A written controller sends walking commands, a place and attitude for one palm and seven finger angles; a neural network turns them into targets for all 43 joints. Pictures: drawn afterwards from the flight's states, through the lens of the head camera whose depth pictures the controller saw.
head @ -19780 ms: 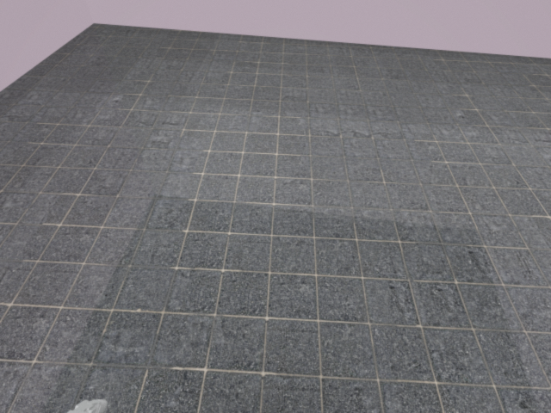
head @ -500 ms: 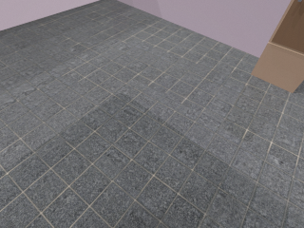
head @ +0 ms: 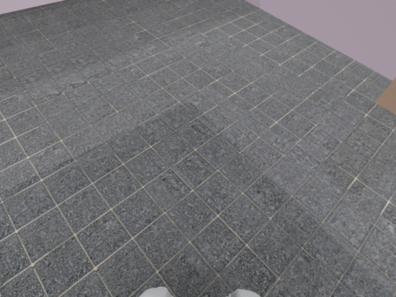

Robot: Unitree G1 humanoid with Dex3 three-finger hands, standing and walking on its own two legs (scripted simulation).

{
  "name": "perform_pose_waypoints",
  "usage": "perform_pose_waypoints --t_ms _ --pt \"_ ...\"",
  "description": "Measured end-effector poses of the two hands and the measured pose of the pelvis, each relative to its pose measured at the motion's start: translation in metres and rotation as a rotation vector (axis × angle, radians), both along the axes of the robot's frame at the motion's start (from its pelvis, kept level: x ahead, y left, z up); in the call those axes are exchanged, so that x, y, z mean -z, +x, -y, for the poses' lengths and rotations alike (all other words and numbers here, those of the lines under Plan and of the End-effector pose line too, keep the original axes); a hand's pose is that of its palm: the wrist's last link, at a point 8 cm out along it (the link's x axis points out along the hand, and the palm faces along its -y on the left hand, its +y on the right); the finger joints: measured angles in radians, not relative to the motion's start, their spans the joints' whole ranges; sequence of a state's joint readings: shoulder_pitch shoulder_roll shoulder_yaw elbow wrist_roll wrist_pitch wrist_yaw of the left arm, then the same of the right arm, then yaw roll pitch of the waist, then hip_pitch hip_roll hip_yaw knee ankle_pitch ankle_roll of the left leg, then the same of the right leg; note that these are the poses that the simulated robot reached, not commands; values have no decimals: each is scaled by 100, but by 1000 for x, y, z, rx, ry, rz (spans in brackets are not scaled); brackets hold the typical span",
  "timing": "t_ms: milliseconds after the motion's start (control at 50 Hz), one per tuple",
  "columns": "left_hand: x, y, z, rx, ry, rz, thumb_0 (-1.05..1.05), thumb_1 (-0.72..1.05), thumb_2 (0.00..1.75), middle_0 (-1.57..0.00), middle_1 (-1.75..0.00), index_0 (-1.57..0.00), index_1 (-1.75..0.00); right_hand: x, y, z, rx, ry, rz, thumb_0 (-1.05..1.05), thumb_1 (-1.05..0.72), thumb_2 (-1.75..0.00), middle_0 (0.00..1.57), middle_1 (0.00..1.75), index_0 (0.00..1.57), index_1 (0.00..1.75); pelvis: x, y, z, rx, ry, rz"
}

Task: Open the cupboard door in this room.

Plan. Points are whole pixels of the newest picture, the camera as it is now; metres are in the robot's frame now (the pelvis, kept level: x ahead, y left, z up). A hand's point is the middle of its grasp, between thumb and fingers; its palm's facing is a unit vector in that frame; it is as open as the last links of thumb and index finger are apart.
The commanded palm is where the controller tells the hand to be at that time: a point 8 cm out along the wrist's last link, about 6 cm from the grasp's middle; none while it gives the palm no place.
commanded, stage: turn or walk to find it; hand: left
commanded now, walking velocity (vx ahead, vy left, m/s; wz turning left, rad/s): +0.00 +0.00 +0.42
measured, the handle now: out of the picture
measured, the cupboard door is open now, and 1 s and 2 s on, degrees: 0 0 0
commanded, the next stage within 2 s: none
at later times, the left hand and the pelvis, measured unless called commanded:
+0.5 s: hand out of the picture -0.02 +0.12 -0.14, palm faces +0.24 -0.92 -0.30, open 7.4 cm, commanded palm none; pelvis -0.03 -0.08 +0.02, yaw +14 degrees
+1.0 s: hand out of the picture -0.15 +0.16 -0.16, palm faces +0.49 -0.83 -0.26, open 7.4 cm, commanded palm none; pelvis -0.08 -0.05 +0.01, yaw +27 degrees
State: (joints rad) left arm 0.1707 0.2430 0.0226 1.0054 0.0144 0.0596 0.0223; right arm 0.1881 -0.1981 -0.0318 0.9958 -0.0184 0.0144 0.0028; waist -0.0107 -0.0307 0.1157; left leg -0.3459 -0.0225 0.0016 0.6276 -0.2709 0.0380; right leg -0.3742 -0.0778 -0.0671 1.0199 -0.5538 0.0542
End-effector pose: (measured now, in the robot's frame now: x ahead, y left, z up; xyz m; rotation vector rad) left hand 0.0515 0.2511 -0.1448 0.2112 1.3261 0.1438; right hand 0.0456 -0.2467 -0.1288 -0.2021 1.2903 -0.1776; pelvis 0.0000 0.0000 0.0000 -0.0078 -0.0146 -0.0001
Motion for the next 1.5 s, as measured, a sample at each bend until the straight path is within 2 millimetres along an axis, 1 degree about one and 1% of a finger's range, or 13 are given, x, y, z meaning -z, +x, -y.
perform_pose_waypoints --t_ms 120,260,400,520,680,800,860,960,1040,1160,1260,1380,1500 --pt "-17 -1 10 -40 6 56 1 90 90 -20 -29 -20 -30 -4 -6 4 -26 23 -20 0 -90 -90 21 30 20 30 -10 -8 12 -51 -6 -17" --pt "-29 -9 35 -95 53 137 0 90 90 -20 -29 -20 -30 9 -1 41 -63 43 -7 0 -90 -90 21 30 20 30 -4 -17 47 -124 13 -18" --pt "-43 -58 67 -186 88 122 0 90 90 -20 -29 -20 -30 8 21 79 -129 41 5 0 -91 -90 20 30 20 30 -10 -24 76 -196 49 4" --pt "-44 -96 89 -265 69 69 0 90 90 -20 -29 -20 -30 2 32 89 -203 26 -20 0 -91 -90 20 30 20 30 -16 -28 86 -262 60 -10" --pt "-30 -162 100 -386 22 -11 0 90 90 -20 -29 -21 -30 0 57 58 -344 13 -32 0 -91 -90 20 30 20 30 -14 -43 80 -341 46 -29" --pt "-6 -224 83 -491 -7 -79 0 90 90 -21 -30 -21 -30 -8 87 5 -465 9 101 0 -91 -90 20 30 20 30 -2 -63 60 -405 9 -25" --pt "-2 -242 72 -521 -6 -112 0 90 90 -20 -29 -20 -30 -17 89 -16 -499 13 144 0 -91 -90 20 30 20 30 -3 -69 54 -415 13 -11" --pt "-11 -240 56 -554 7 -57 1 90 90 -20 -29 -20 -30 -27 82 -30 -532 14 141 0 -90 -90 20 30 20 30 -13 -74 49 -457 -6 -2" --pt "-17 -225 49 -553 27 5 1 91 90 -20 -29 -20 -30 -25 72 -28 -535 22 117 0 -90 -90 21 30 20 30 -16 -76 51 -482 -6 -2" --pt "-27 -189 52 -539 57 99 1 91 90 -20 -29 -20 -30 -11 54 -1 -517 26 41 0 -90 -90 21 30 20 30 -13 -75 65 -533 1 -9" --pt "-33 -167 69 -533 100 177 0 90 90 -20 -29 -20 -30 12 47 30 -508 34 -29 0 -90 -90 21 30 20 30 -4 -68 85 -583 13 -12" --pt "-41 -184 99 -592 93 167 0 90 90 -20 -29 -20 -30 11 49 48 -548 20 -87 0 -91 -90 20 30 20 30 -11 -70 96 -648 33 -4" --pt "-33 -220 121 -668 57 117 0 90 90 -20 -29 -21 -30 4 54 41 -614 1 -101 0 -91 -90 20 30 20 30 -13 -77 97 -705 35 -6"
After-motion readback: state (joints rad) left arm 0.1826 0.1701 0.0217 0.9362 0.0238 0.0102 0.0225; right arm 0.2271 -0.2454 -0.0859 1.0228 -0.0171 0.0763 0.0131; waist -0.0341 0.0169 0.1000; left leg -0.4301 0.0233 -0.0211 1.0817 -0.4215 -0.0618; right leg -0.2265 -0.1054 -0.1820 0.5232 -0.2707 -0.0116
